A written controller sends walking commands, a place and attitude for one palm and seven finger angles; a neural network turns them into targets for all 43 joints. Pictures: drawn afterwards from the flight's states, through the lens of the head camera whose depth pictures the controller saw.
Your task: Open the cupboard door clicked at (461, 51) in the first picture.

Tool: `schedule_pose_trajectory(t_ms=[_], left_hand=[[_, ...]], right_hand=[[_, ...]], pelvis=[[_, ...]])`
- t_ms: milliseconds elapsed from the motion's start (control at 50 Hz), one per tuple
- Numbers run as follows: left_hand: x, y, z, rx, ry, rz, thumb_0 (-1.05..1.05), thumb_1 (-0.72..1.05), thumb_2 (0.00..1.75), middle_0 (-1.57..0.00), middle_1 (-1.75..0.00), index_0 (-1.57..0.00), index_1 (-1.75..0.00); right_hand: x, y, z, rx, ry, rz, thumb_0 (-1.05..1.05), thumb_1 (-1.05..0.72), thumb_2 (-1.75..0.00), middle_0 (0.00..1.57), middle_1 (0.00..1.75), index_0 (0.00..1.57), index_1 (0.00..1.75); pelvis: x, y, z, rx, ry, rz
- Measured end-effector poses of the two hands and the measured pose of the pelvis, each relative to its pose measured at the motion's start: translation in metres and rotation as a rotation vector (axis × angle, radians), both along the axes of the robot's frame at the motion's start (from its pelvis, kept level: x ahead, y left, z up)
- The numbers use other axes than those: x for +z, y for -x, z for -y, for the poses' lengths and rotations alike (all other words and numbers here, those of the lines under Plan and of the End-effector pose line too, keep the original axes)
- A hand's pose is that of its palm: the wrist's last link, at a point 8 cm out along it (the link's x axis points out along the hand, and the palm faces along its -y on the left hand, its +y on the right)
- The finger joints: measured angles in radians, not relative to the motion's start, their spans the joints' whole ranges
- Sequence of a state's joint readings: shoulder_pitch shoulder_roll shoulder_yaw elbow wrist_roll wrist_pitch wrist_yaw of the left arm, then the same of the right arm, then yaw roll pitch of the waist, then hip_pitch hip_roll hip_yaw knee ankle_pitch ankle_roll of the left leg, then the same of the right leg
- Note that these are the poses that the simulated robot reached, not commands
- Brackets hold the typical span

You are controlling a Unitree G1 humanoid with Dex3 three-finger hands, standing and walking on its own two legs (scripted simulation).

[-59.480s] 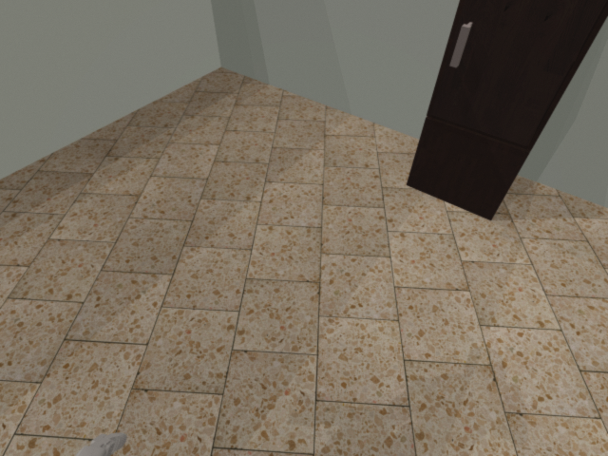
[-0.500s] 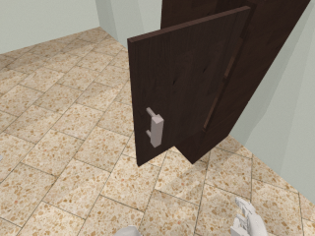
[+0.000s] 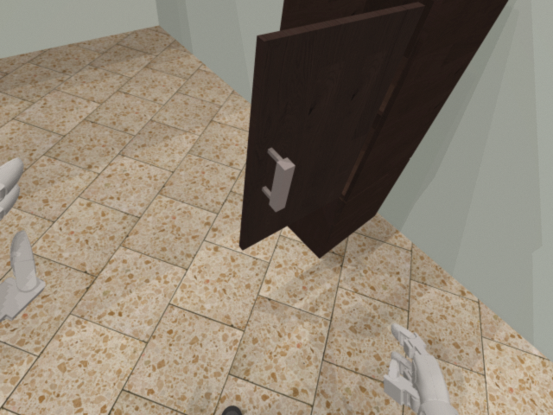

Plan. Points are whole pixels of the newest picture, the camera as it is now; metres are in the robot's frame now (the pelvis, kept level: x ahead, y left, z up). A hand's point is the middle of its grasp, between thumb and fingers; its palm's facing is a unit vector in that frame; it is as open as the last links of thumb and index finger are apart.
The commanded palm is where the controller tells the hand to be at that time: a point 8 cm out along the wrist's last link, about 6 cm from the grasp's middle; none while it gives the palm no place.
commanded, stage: stop stepping back and stand still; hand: left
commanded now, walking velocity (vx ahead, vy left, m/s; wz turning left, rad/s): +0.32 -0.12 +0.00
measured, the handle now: (274, 179) +0.57 +0.05 -0.06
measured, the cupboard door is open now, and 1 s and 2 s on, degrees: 86 86 86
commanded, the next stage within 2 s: none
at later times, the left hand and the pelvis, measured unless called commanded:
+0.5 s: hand out of the picture +0.08 +0.29 +0.14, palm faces +0.52 -0.76 -0.39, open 7.4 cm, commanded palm +0.00 +0.31 +0.17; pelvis -0.12 +0.01 -0.02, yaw +3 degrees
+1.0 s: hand out of the picture +0.07 +0.24 +0.13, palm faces +0.44 -0.77 -0.46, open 7.4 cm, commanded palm +0.01 +0.27 +0.17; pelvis -0.13 -0.03 -0.01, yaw +0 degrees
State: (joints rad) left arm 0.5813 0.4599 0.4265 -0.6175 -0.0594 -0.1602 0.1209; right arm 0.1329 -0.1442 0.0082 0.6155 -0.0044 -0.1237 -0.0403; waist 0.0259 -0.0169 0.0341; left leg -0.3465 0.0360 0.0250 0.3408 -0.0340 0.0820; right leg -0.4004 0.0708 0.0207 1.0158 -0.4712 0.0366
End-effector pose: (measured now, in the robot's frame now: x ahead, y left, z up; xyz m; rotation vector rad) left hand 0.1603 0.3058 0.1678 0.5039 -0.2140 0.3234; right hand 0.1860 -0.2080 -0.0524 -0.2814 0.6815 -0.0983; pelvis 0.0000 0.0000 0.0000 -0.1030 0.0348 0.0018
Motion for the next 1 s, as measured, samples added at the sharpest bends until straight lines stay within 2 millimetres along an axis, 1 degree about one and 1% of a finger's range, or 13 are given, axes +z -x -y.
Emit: schedule_pose_trajectory(t_ms=[160, 240, 300, 360, 440, 500, 560, 640, 720, 780, 840, 920, 1000], left_hand=[[0.012, 0.066, 0.015, 0.025, 0.0, 0.075, 0.01, 0.89, 0.89, -0.21, -0.3, -0.21, -0.3], [0.021, 0.115, 0.03, 0.014, -0.127, 0.096, 0.01, 0.89, 0.89, -0.21, -0.3, -0.21, -0.3], [0.033, 0.141, 0.029, 0.011, -0.14, 0.128, 0.01, 0.89, 0.89, -0.21, -0.3, -0.22, -0.3], [0.033, 0.15, 0.013, 0.091, -0.105, 0.163, 0.01, 0.89, 0.89, -0.21, -0.3, -0.22, -0.3], [0.008, 0.138, -0.01, 0.197, -0.009, 0.108, 0.01, 0.89, 0.89, -0.21, -0.3, -0.21, -0.3], [-0.014, 0.13, -0.013, 0.186, 0.032, 0.052, 0.01, 0.89, 0.89, -0.2, -0.3, -0.21, -0.3], [-0.018, 0.124, -0.003, 0.109, -0.001, 0.028, 0.01, 0.89, 0.89, -0.2, -0.3, -0.21, -0.3], [0.005, 0.124, 0.02, -0.007, -0.103, 0.057, 0.02, 0.89, 0.89, -0.21, -0.3, -0.21, -0.3], [0.032, 0.133, 0.04, -0.041, -0.239, 0.114, 0.02, 0.89, 0.89, -0.21, -0.3, -0.21, -0.3], [0.035, 0.14, 0.041, 0.015, -0.276, 0.112, 0.01, 0.89, 0.89, -0.21, -0.3, -0.22, -0.3], [0.025, 0.141, 0.03, 0.099, -0.207, 0.063, 0.01, 0.89, 0.89, -0.21, -0.3, -0.22, -0.3], [-0.004, 0.14, 0.022, 0.181, -0.083, -0.054, 0.01, 0.89, 0.89, -0.21, -0.3, -0.21, -0.3], [-0.02, 0.131, 0.036, 0.159, 0.011, -0.08, 0.01, 0.89, 0.89, -0.21, -0.3, -0.21, -0.3]], right_hand=[[0.0, 0.076, 0.003, 0.02, -0.009, 0.008, 0.01, -0.9, -0.9, 0.21, 0.3, 0.2, 0.3], [-0.024, 0.109, 0.019, 0.041, -0.02, 0.014, 0.01, -0.9, -0.9, 0.21, 0.3, 0.2, 0.3], [-0.036, 0.146, 0.032, -0.004, -0.016, -0.096, 0.01, -0.91, -0.9, 0.21, 0.3, 0.2, 0.3], [-0.039, 0.177, 0.043, -0.062, -0.006, -0.151, 0.01, -0.91, -0.9, 0.21, 0.3, 0.2, 0.3], [-0.05, 0.199, 0.052, -0.104, 0.033, -0.173, 0.01, -0.91, -0.9, 0.21, 0.3, 0.2, 0.3], [-0.059, 0.202, 0.049, -0.125, 0.055, -0.157, 0.02, -0.91, -0.9, 0.21, 0.3, 0.2, 0.3], [-0.058, 0.201, 0.037, -0.158, 0.015, -0.108, 0.02, -0.91, -0.9, 0.2, 0.3, 0.2, 0.3], [-0.052, 0.2, 0.018, -0.134, -0.068, -0.055, 0.01, -0.91, -0.9, 0.2, 0.3, 0.2, 0.3], [-0.062, 0.194, 0.013, -0.097, -0.137, -0.032, 0.01, -0.91, -0.9, 0.21, 0.3, 0.2, 0.3], [-0.078, 0.187, 0.02, -0.084, -0.157, -0.053, 0.01, -0.91, -0.9, 0.21, 0.3, 0.2, 0.3], [-0.081, 0.184, 0.034, -0.084, -0.149, -0.098, 0.01, -0.91, -0.9, 0.21, 0.3, 0.2, 0.3], [-0.068, 0.183, 0.054, -0.111, -0.118, -0.114, 0.01, -0.91, -0.9, 0.21, 0.3, 0.2, 0.3], [-0.05, 0.179, 0.072, -0.108, -0.036, -0.111, 0.01, -0.91, -0.9, 0.21, 0.3, 0.2, 0.3]], pelvis=[[-0.001, 0.066, 0.017, 0.041, -0.037, -0.014], [-0.022, 0.107, 0.022, -0.005, -0.111, -0.031], [-0.016, 0.113, 0.02, -0.008, -0.102, -0.024], [-0.009, 0.114, 0.017, -0.006, -0.133, -0.027], [-0.011, 0.121, 0.005, 0.034, -0.138, -0.015], [-0.022, 0.125, -0.008, 0.042, -0.128, -0.001], [-0.026, 0.133, -0.009, 0.016, -0.153, 0.032], [-0.023, 0.138, 0.002, 0.008, -0.146, 0.061], [-0.028, 0.137, 0.014, 0.0, -0.138, 0.08], [-0.034, 0.135, 0.02, 0.005, -0.128, 0.085], [-0.026, 0.133, 0.022, -0.006, -0.134, 0.075], [-0.013, 0.129, 0.026, -0.005, -0.143, 0.061], [-0.006, 0.126, 0.029, 0.005, -0.145, 0.053]])
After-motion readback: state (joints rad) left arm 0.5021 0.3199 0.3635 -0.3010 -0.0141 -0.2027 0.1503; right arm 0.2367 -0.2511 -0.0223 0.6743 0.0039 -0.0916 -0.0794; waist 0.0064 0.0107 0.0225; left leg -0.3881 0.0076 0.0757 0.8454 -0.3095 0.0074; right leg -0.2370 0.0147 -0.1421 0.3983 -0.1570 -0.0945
